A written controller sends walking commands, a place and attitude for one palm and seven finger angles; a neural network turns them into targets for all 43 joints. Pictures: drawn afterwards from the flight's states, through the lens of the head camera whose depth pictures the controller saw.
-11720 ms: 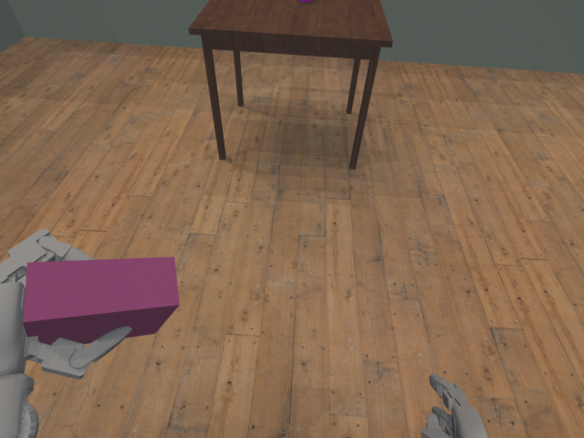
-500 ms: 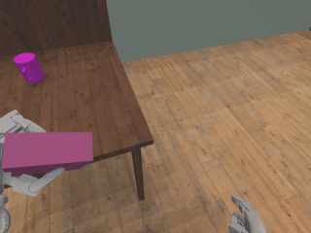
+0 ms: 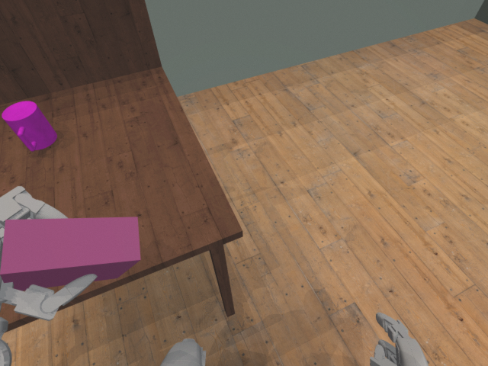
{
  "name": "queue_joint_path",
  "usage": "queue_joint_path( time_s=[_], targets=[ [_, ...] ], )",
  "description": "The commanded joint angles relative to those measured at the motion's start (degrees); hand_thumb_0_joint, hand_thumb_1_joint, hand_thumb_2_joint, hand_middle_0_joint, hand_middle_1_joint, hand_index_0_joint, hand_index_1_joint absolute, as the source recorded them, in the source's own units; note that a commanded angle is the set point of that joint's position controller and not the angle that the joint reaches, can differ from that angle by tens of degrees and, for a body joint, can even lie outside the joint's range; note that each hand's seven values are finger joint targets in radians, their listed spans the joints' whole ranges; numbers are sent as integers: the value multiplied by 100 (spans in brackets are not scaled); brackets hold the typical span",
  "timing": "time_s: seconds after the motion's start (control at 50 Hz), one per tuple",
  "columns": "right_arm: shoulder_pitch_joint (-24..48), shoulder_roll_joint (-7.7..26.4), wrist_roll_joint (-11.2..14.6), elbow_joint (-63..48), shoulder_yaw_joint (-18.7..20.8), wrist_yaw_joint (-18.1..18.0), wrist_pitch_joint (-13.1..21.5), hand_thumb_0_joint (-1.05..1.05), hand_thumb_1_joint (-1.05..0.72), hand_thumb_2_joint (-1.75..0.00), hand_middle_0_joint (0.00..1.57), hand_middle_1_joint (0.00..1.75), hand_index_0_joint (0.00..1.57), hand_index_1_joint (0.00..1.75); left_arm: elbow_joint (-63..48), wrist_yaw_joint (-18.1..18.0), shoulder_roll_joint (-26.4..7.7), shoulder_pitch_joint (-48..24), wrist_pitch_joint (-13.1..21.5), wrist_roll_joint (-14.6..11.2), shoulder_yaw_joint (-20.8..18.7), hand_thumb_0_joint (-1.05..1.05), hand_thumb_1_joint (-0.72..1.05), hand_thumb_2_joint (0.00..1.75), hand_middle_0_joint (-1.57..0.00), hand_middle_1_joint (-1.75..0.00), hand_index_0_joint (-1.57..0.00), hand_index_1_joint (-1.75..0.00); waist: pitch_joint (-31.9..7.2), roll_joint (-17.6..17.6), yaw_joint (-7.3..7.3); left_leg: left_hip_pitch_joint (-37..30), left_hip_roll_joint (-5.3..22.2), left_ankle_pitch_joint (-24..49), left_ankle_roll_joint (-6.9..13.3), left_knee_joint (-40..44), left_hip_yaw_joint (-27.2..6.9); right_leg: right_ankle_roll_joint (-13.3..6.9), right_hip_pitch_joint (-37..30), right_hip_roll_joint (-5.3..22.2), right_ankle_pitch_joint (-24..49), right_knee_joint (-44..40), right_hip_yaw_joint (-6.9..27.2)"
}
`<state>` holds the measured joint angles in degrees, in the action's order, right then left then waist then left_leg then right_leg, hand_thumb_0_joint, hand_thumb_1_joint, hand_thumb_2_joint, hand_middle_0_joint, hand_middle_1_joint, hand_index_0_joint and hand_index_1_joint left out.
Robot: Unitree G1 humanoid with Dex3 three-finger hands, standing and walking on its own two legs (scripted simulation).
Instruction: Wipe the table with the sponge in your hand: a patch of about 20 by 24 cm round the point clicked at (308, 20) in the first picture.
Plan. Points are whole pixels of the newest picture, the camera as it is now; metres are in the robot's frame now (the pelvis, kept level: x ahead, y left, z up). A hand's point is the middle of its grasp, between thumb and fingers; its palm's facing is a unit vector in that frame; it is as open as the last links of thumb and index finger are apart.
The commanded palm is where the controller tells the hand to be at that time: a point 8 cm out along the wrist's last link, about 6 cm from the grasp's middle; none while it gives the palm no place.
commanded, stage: shuffle to correct the standing spot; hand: left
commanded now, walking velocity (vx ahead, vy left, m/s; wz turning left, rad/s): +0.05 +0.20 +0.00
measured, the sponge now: (91, 253) +0.23 +0.20 +0.14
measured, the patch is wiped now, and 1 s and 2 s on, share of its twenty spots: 0.00 0.00 0.00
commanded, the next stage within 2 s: come to a stop and stand still in 0.38 s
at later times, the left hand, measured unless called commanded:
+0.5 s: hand out of the picture +0.23 +0.36 +0.16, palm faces +0.43 -0.79 -0.44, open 9.6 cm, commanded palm +0.16 +0.39 +0.18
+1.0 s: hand out of the picture +0.24 +0.38 +0.16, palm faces +0.32 -0.86 -0.40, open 9.6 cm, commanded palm +0.19 +0.42 +0.18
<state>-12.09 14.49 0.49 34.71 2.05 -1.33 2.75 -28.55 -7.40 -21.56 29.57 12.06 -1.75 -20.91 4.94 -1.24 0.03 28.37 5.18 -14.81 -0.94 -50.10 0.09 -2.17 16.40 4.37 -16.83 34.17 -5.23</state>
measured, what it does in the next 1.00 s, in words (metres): steps to the left: left foot, then right foot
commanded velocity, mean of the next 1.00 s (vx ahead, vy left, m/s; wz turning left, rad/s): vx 0.03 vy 0.06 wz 0.00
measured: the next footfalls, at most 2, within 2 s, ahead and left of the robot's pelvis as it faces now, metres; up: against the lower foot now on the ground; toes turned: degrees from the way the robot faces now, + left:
left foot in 0.12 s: +0.07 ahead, +0.24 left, +0.00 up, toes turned -2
right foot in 0.62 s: +0.05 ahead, +0.04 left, +0.00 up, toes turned +2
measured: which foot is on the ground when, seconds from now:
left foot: up 0.00-0.10, down 0.12-1.00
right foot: down 0.00-0.42, up 0.44-0.60, down 0.62-1.00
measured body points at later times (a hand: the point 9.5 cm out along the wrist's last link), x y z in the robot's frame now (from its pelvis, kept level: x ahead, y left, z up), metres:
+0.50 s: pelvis +0.01 +0.11 -0.02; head +0.03 +0.12 +0.43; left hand +0.20 +0.40 +0.19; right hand +0.19 -0.10 -0.11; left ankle +0.06 +0.23 -0.74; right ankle +0.00 -0.03 -0.70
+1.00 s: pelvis +0.02 +0.14 +0.01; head +0.03 +0.16 +0.46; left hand +0.22 +0.42 +0.18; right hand +0.19 -0.10 -0.06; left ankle +0.03 +0.24 -0.73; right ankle +0.01 +0.03 -0.73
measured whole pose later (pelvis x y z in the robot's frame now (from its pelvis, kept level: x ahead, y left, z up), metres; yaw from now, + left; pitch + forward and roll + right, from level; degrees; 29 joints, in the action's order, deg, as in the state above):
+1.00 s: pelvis +0.02 +0.14 +0.01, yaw -1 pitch +0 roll -1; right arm -11.5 11.6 0.3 33.8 -0.1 -3.1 6.0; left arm -28.7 -7.4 -22.1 27.9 8.9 -1.6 -18.9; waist 1.1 -1.7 0.8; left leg 12.8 -1.2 -12.3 1.7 -25.0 0.3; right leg -0.9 10.4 -0.9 -12.5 22.9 -2.4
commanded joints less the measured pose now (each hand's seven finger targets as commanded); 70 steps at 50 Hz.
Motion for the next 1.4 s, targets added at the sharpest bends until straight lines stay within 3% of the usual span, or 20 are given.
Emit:
queue_joint_path(
  time_s=[0.0,0.1,0.16,0.2,0.26,0.3,0.34,0.36,0.38,0.4,0.46,0.56,0.64,0.8,1.14,1.16,1.18,1.2,1.28,1.38],
  targets=[
    [549,204,-1,-952,87,-147,495,0,-90,-90,20,30,20,30,-1348,-282,-1226,-442,219,-89,-912,0,10,130,-120,-160,-120,-160,-986,-838,-152,-1323,-441,276,74,1560,897,-275,-172,1174,1114,-1005,933],
    [416,587,124,-1037,249,-182,562,0,-90,-90,20,30,20,30,-1490,-235,-1087,-746,287,-74,-831,0,10,130,-120,-160,-120,-160,-1258,925,-37,-2029,575,1446,597,2506,-659,322,460,14,25,1048,186],
    [441,502,104,-993,204,-140,677,0,-90,-90,20,30,20,30,-1316,-162,-1177,-583,313,-59,-933,0,10,130,-120,-160,-120,-160,-993,1884,-108,-1234,728,1403,966,2644,-672,303,331,-122,-1161,1395,40],
    [467,485,100,-975,118,-47,723,0,-90,-90,20,30,20,30,-1497,-164,-1041,-628,338,-22,-829,0,10,130,-120,-160,-120,-160,-1041,1302,-151,-692,368,1110,639,1973,-170,225,-524,-61,71,-76,142],
    [520,389,124,-987,201,79,553,0,-90,-90,20,30,20,30,-1445,-211,-1241,-462,237,-141,-933,0,10,130,-120,-160,-120,-160,-766,-1624,-150,367,-436,-956,-42,-426,265,-787,-744,1959,1468,-1490,3036],
    [605,316,60,-868,58,100,532,0,-90,-90,20,30,20,30,-1660,-278,-1222,-915,222,-108,-910,0,10,130,-120,-160,-120,-160,-835,-1157,-61,234,37,-1335,60,-189,-421,-846,-685,2085,2146,-964,2465],
    [472,227,39,-715,15,24,470,0,-90,-90,20,30,20,30,-1446,-287,-1113,-829,190,-45,-896,0,10,130,-120,-160,-120,-160,-1056,-378,141,-1326,-304,-122,78,1742,42,-226,3,1203,1933,-1,1131],
    [496,321,65,-740,80,-40,484,0,-90,-90,20,30,20,30,-1529,-258,-1085,-925,199,-64,-837,0,10,130,-120,-160,-120,-160,-1152,479,151,-1870,-322,537,91,2399,16,40,210,647,1401,859,635],
    [452,482,83,-843,165,-69,533,0,-90,-90,20,30,20,30,-1731,-235,-1045,-992,260,-66,-795,0,10,130,-120,-160,-120,-160,-1287,1732,101,-2274,511,1575,500,2755,-1130,350,907,-10,-283,1899,185],
    [408,484,93,-925,213,-58,588,0,-90,-90,20,30,20,30,-1640,-207,-1114,-1004,298,-18,-792,0,10,130,-120,-160,-120,-160,-1314,1870,32,-2194,917,1771,933,2988,-1576,341,1210,-281,-1705,2669,246],
    [594,400,62,-834,150,-57,682,0,-90,-90,20,30,20,30,-1564,-174,-1045,-1000,288,-56,-754,0,10,130,-120,-160,-120,-160,-1173,1465,9,-1651,868,1051,1242,3035,-1476,289,1171,-91,-1475,2933,311],
    [698,325,102,-814,-102,-92,750,0,-90,-90,20,30,20,30,-1410,-163,-955,-668,159,-66,-659,0,10,130,-120,-160,-120,-160,-1179,921,-103,-664,453,-320,630,2908,-688,220,-975,-289,61,-646,174],
    [447,374,48,-741,29,-108,668,0,-90,-90,20,30,20,30,-880,-111,-806,-780,5,-148,-547,0,10,130,-120,-160,-120,-160,-722,-821,-10,-1107,-495,-508,115,1213,-98,-576,145,1003,-698,-2246,2464],
    [707,398,-1,-867,-44,-246,631,0,-90,-90,20,30,20,30,-1209,-148,-925,-941,33,-32,-444,0,10,130,-120,-160,-120,-160,-1208,932,-95,-1561,223,1865,202,3113,-910,141,-1103,-188,1283,-850,626],
    [576,451,-13,-909,-16,-303,573,0,-90,-90,20,30,20,30,-987,-161,-764,-884,-10,-86,-298,0,10,130,-120,-160,-120,-160,-1085,492,-52,-1354,1,614,154,3228,-615,103,-1272,-104,1336,-1496,770],
    [-303,731,465,-1714,-1011,-615,343,0,-90,-90,20,30,20,30,-2632,-80,-4930,-5962,847,43,-1617,0,10,130,-120,-160,-120,-160,-394,2017,233,-24,-81,-1151,586,3776,-704,539,-2347,-829,176,-580,421],
    [-74,229,304,-1175,-122,-610,600,0,-90,-90,20,30,20,30,-461,-10,-2490,-4281,558,217,-1695,0,10,130,-120,-160,-120,-160,-685,1186,-131,-587,122,-1279,513,3484,-727,336,-1359,-559,-615,-816,313],
    [417,489,125,-1062,-238,-385,728,0,-90,-90,20,30,20,30,251,-11,-2030,-3418,456,70,-1157,0,10,130,-120,-160,-120,-160,-318,918,-159,-920,-132,-811,369,3212,-597,145,-355,-314,-407,-1177,449],
    [130,655,42,-970,-84,78,943,0,-90,-90,20,30,20,30,-40,209,-1518,-1370,640,-287,-778,0,10,130,-120,-160,-120,-160,-1007,-66,-234,-1377,-265,29,291,2502,-459,-71,-138,53,160,-1493,1007],
    [49,684,145,-910,-51,273,1205,0,-90,-90,20,30,20,30,-570,63,-1470,-538,842,-498,-808,0,10,130,-120,-160,-120,-160,-1568,-10,-322,-1490,-358,1486,267,2268,-491,-19,-702,155,1891,-993,940]
  ],
)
